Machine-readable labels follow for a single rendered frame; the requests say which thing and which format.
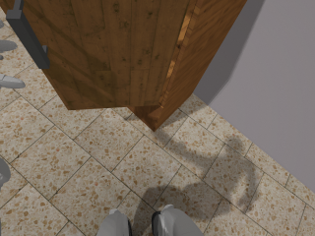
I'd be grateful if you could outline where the robot right thigh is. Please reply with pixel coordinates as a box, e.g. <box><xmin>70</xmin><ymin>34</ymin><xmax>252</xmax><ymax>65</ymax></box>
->
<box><xmin>158</xmin><ymin>208</ymin><xmax>204</xmax><ymax>236</ymax></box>

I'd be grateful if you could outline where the cupboard door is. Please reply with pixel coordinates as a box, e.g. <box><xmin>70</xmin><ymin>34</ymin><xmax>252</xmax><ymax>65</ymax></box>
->
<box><xmin>0</xmin><ymin>0</ymin><xmax>190</xmax><ymax>111</ymax></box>

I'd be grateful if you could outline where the robot left upper arm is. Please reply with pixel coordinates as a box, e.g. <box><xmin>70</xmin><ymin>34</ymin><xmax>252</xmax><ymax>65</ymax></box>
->
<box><xmin>0</xmin><ymin>157</ymin><xmax>11</xmax><ymax>236</ymax></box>

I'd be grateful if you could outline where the robot left thigh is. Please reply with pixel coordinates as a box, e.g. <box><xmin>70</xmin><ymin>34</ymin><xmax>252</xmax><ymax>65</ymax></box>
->
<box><xmin>96</xmin><ymin>212</ymin><xmax>129</xmax><ymax>236</ymax></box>

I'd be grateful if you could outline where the handle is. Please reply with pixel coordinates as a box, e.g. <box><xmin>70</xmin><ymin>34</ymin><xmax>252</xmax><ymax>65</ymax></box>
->
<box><xmin>5</xmin><ymin>0</ymin><xmax>50</xmax><ymax>69</ymax></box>

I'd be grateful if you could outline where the robot thigh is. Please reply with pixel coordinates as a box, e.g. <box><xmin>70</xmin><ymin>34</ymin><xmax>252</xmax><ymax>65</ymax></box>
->
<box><xmin>158</xmin><ymin>208</ymin><xmax>204</xmax><ymax>236</ymax></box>
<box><xmin>96</xmin><ymin>212</ymin><xmax>129</xmax><ymax>236</ymax></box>

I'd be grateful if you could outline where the robot left hand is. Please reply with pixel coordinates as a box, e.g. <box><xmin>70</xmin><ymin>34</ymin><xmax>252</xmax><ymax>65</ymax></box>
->
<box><xmin>0</xmin><ymin>20</ymin><xmax>26</xmax><ymax>89</ymax></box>

